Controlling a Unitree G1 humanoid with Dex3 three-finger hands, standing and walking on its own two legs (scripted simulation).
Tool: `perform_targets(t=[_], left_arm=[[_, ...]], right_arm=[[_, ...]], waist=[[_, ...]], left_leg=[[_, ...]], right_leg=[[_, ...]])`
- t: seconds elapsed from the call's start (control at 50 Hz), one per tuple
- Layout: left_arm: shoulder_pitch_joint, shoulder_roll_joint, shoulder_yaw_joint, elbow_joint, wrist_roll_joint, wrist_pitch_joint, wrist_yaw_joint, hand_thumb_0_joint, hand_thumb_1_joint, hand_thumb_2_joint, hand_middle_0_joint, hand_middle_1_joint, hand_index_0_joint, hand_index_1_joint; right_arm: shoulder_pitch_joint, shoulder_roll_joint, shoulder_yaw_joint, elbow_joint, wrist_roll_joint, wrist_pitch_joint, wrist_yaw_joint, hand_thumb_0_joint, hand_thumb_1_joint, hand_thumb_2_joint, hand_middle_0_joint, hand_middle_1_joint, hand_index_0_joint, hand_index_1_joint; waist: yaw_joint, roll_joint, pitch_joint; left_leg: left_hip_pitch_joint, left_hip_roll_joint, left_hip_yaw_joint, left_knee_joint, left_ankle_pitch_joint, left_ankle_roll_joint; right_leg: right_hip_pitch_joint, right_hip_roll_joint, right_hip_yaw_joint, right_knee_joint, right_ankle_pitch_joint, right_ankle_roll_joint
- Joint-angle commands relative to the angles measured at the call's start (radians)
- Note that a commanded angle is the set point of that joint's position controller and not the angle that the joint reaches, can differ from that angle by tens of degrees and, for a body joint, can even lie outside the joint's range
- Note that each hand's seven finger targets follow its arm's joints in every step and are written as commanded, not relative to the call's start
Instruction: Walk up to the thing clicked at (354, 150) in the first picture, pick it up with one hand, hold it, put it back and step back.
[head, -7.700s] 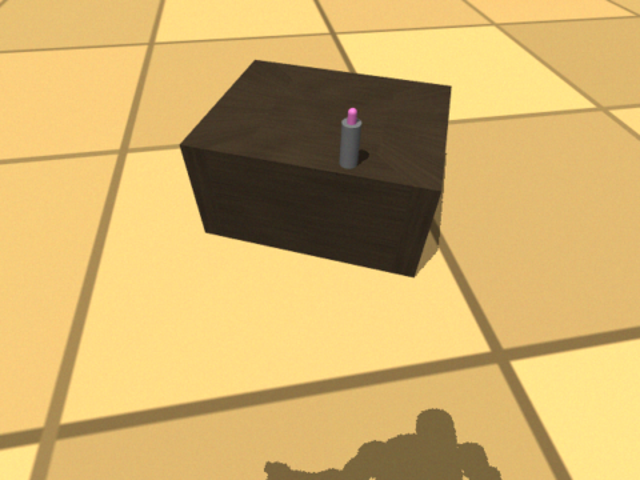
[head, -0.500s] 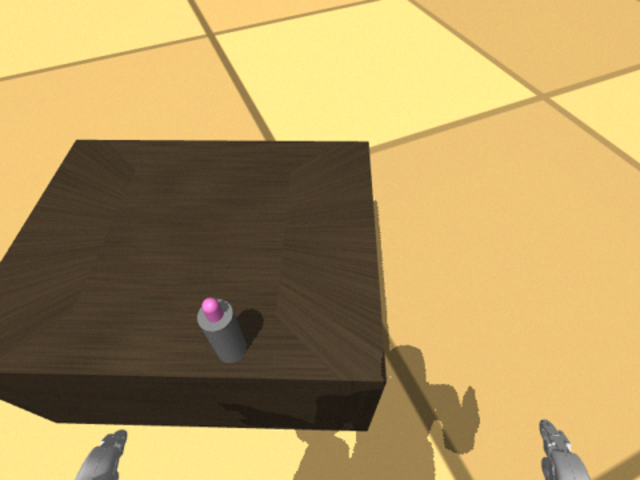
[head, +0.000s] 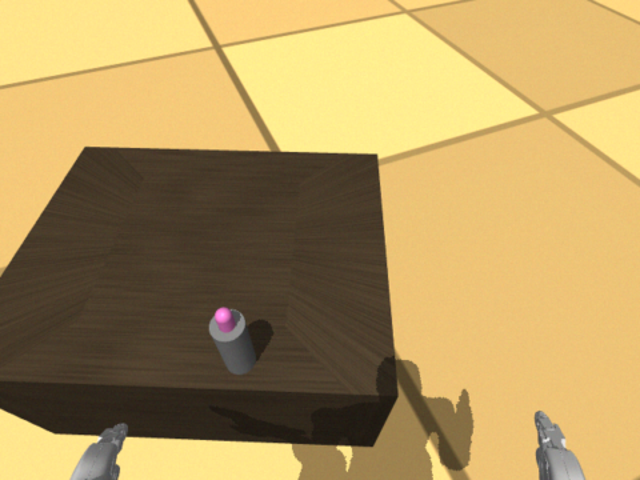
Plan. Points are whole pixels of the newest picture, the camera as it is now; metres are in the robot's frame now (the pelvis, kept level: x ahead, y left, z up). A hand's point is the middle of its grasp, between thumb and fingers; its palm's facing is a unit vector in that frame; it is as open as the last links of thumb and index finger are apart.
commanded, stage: go down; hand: left
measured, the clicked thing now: (232, 338) +0.39 +0.18 -0.20
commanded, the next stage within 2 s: none
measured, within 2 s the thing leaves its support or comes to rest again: neither
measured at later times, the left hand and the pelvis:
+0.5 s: hand (118, 462) +0.17 +0.26 -0.07, palm faces +0.16 -0.94 -0.31, open 17.1 cm; pelvis +0.00 -0.01 +0.00, yaw +1 degrees
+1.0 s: hand (76, 358) +0.28 +0.33 -0.01, palm faces +0.17 -0.97 -0.17, open 17.2 cm; pelvis -0.03 -0.01 +0.00, yaw -1 degrees
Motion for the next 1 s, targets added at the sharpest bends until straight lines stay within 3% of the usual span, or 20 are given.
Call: perform_targets(t=[0.0, 0.08, 0.14, 0.16, 0.2, 0.22, 0.26, 0.28, 0.3, 0.36, 0.4, 0.44, 0.5, 0.52, 0.6, 0.72, 0.76, 0.82, 0.92, 0.98], left_arm=[[-0.023, 0.182, 0.093, -0.202, 0.003, -0.031, 0.007, 0.000, -0.559, 0.041, -0.092, -0.055, -0.085, -0.061], [-0.018, 0.175, 0.091, -0.202, 0.002, -0.028, 0.000, 0.000, -0.548, 0.050, -0.087, -0.051, -0.080, -0.058], [-0.034, 0.222, 0.129, -0.268, 0.002, -0.024, 0.001, 0.000, -0.501, 0.057, -0.083, -0.043, -0.073, -0.051], [0.014, 0.179, 0.104, -0.203, 0.003, -0.015, -0.003, 0.000, -0.502, 0.053, -0.082, -0.039, -0.074, -0.047], [-0.018, 0.201, 0.128, -0.268, -0.003, -0.019, -0.002, 0.000, -0.515, 0.062, -0.084, -0.041, -0.071, -0.053], [-0.002, 0.208, 0.137, -0.220, -0.001, -0.014, -0.002, 0.000, -0.509, 0.062, -0.083, -0.043, -0.071, -0.053], [0.004, 0.172, 0.107, -0.182, -0.007, -0.012, -0.016, 0.000, -0.512, 0.064, -0.081, -0.044, -0.070, -0.054], [-0.041, 0.220, 0.153, -0.263, -0.013, -0.021, -0.013, 0.000, -0.511, 0.070, -0.081, -0.042, -0.067, -0.055], [0.008, 0.214, 0.153, -0.199, -0.010, -0.021, -0.019, 0.000, -0.503, 0.071, -0.078, -0.043, -0.065, -0.054], [-0.119, 0.260, 0.182, -0.243, -0.014, -0.050, -0.033, 0.000, -0.521, 0.076, -0.077, -0.049, -0.067, -0.059], [-0.217, 0.347, 0.251, -0.310, -0.014, -0.074, -0.032, 0.000, -0.475, 0.080, -0.070, -0.045, -0.059, -0.054], [-0.261, 0.313, 0.224, -0.209, -0.018, -0.090, -0.050, 0.000, -0.444, 0.078, -0.058, -0.023, -0.049, -0.032], [-0.367, 0.410, 0.296, -0.158, -0.049, -0.138, -0.082, 0.000, -0.415, 0.081, -0.053, -0.023, -0.047, -0.028], [-0.375, 0.431, 0.308, -0.079, -0.051, -0.144, -0.099, 0.000, -0.458, 0.057, -0.059, -0.024, -0.057, -0.026], [-0.451, 0.460, 0.315, 0.060, -0.072, -0.171, -0.185, 0.000, -0.419, 0.045, -0.055, -0.016, -0.060, -0.011], [-0.559, 0.516, 0.339, 0.252, -0.099, -0.253, -0.287, 0.000, -0.504, 0.020, -0.064, -0.019, -0.073, -0.011], [-0.609, 0.557, 0.353, 0.288, -0.100, -0.299, -0.302, 0.000, -0.510, 0.025, -0.062, -0.027, -0.073, -0.018], [-0.701, 0.598, 0.373, 0.319, -0.107, -0.364, -0.322, 0.000, -0.501, 0.048, -0.055, -0.042, -0.066, -0.033], [-0.769, 0.694, 0.422, 0.417, -0.106, -0.445, -0.348, 0.000, -0.502, 0.064, -0.054, -0.050, -0.065, -0.042], [-0.829, 0.714, 0.436, 0.415, -0.113, -0.488, -0.366, 0.000, -0.489, 0.060, -0.051, -0.037, -0.060, -0.030]], right_arm=[[-0.030, -0.177, -0.072, -0.155, -0.003, -0.058, -0.007, 0.000, 0.522, -0.044, 0.052, 0.050, 0.051, 0.050], [-0.007, -0.166, -0.065, -0.181, -0.003, -0.057, -0.003, 0.000, 0.524, -0.045, 0.051, 0.050, 0.051, 0.050], [-0.013, -0.193, -0.076, -0.212, -0.001, -0.056, -0.007, 0.000, 0.523, -0.046, 0.051, 0.049, 0.051, 0.049], [0.005, -0.173, -0.066, -0.208, -0.002, -0.056, -0.007, 0.000, 0.520, -0.047, 0.051, 0.049, 0.051, 0.049], [-0.019, -0.148, -0.044, -0.214, 0.000, -0.059, -0.010, 0.000, 0.521, -0.047, 0.051, 0.049, 0.051, 0.049], [-0.019, -0.181, -0.062, -0.245, -0.003, -0.066, -0.016, 0.000, 0.522, -0.047, 0.051, 0.050, 0.051, 0.050], [0.027, -0.124, -0.022, -0.220, -0.001, -0.059, -0.010, 0.000, 0.523, -0.047, 0.051, 0.049, 0.050, 0.049], [-0.006, -0.129, -0.019, -0.243, -0.001, -0.061, -0.013, 0.000, 0.528, -0.046, 0.051, 0.049, 0.050, 0.049], [-0.005, -0.174, -0.061, -0.298, -0.001, -0.067, -0.020, 0.000, 0.529, -0.046, 0.051, 0.050, 0.050, 0.050], [0.035, -0.134, -0.030, -0.303, -0.001, -0.064, -0.016, 0.000, 0.539, -0.044, 0.051, 0.049, 0.050, 0.049], [0.039, -0.143, -0.025, -0.353, 0.006, -0.079, -0.025, 0.000, 0.545, -0.043, 0.051, 0.049, 0.050, 0.049], [0.061, -0.068, 0.049, -0.357, 0.006, -0.080, -0.030, 0.000, 0.557, -0.042, 0.051, 0.049, 0.050, 0.049], [0.038, -0.099, 0.030, -0.350, 0.012, -0.094, -0.051, 0.000, 0.577, -0.037, 0.051, 0.049, 0.050, 0.049], [0.067, -0.125, 0.007, -0.355, 0.009, -0.096, -0.055, 0.000, 0.567, -0.038, 0.051, 0.049, 0.050, 0.049], [0.130, -0.139, 0.010, -0.315, 0.009, -0.104, -0.048, 0.000, 0.577, -0.035, 0.051, 0.049, 0.050, 0.049], [0.038, -0.138, 0.032, -0.310, 0.009, -0.126, -0.029, 0.000, 0.561, -0.040, 0.051, 0.050, 0.050, 0.050], [-0.016, -0.162, 0.007, -0.333, 0.010, -0.135, -0.030, 0.000, 0.563, -0.039, 0.051, 0.050, 0.050, 0.050], [-0.033, -0.144, 0.032, -0.311, 0.011, -0.137, -0.028, 0.000, 0.577, -0.036, 0.051, 0.050, 0.050, 0.050], [-0.010, -0.190, 0.018, -0.288, 0.007, -0.128, -0.044, 0.000, 0.575, -0.039, 0.051, 0.050, 0.050, 0.050], [0.006, -0.166, 0.045, -0.279, 0.003, -0.122, -0.047, 0.000, 0.571, -0.041, 0.051, 0.050, 0.050, 0.050]], waist=[[-0.005, 0.022, -0.175], [-0.010, 0.029, -0.180], [-0.013, 0.040, -0.211], [-0.017, 0.019, -0.170], [0.001, 0.034, -0.166], [-0.017, 0.008, -0.177], [-0.018, 0.010, -0.116], [0.002, 0.016, -0.144], [-0.018, -0.013, -0.150], [-0.021, 0.018, -0.133], [-0.024, 0.045, -0.237], [-0.041, 0.013, -0.141], [-0.023, 0.064, -0.149], [-0.044, 0.058, -0.136], [-0.049, 0.094, -0.122], [-0.017, 0.055, -0.140], [-0.009, 0.037, -0.149], [-0.004, 0.043, -0.167], [-0.025, 0.079, -0.243], [-0.026, 0.119, -0.274]], left_leg=[[-0.003, -0.008, -0.018, -0.106, 0.399, -0.039], [-0.008, 0.003, -0.028, -0.090, 0.466, -0.050], [0.009, 0.000, -0.034, -0.102, 0.439, -0.045], [-0.009, 0.001, -0.035, -0.099, 0.441, -0.045], [-0.009, -0.005, -0.033, -0.103, 0.401, -0.040], [-0.007, -0.004, -0.031, -0.098, 0.423, -0.037], [-0.046, -0.006, -0.023, -0.090, 0.416, -0.039], [-0.032, -0.011, -0.022, -0.096, 0.384, -0.032], [-0.031, -0.009, -0.020, -0.092, 0.398, -0.032], [-0.038, -0.012, -0.014, -0.093, 0.340, -0.030], [0.017, -0.018, -0.012, -0.094, 0.339, -0.021], [-0.019, -0.019, -0.009, -0.095, 0.296, -0.014], [-0.029, -0.025, -0.003, -0.102, 0.234, -0.013], [-0.036, -0.023, -0.001, -0.102, 0.227, -0.011], [-0.031, -0.013, -0.009, -0.127, 0.244, -0.016], [-0.061, -0.002, -0.018, -0.124, 0.278, -0.015], [-0.082, -0.003, -0.017, -0.135, 0.229, -0.011], [-0.096, -0.002, -0.017, -0.146, 0.165, -0.004], [-0.055, 0.000, -0.017, -0.126, 0.271, -0.012], [-0.029, 0.002, -0.019, -0.118, 0.329, -0.020]], right_leg=[[0.187, 0.038, -0.010, -0.026, 0.219, -0.055], [0.179, 0.041, -0.013, -0.002, 0.253, -0.058], [0.194, 0.041, -0.013, -0.008, 0.245, -0.061], [0.185, 0.041, -0.015, -0.007, 0.245, -0.060], [0.180, 0.038, -0.014, -0.019, 0.217, -0.060], [0.193, 0.040, -0.016, -0.015, 0.240, -0.059], [0.163, 0.039, -0.012, -0.016, 0.227, -0.059], [0.182, 0.036, -0.014, -0.029, 0.209, -0.058], [0.186, 0.037, -0.014, -0.021, 0.224, -0.056], [0.161, 0.034, -0.007, -0.032, 0.179, -0.051], [0.222, 0.028, 0.000, -0.039, 0.199, -0.053], [0.179, 0.025, 0.004, -0.055, 0.170, -0.045], [0.187, 0.016, 0.013, -0.065, 0.125, -0.045], [0.173, 0.020, 0.015, -0.069, 0.121, -0.043], [0.166, 0.035, 0.001, -0.062, 0.134, -0.051], [0.157, 0.044, 0.004, -0.054, 0.137, -0.058], [0.172, 0.044, 0.008, -0.062, 0.100, -0.054], [0.164, 0.046, 0.012, -0.063, 0.050, -0.051], [0.175, 0.044, 0.022, -0.045, 0.146, -0.056], [0.166, 0.045, 0.021, -0.037, 0.188, -0.061]])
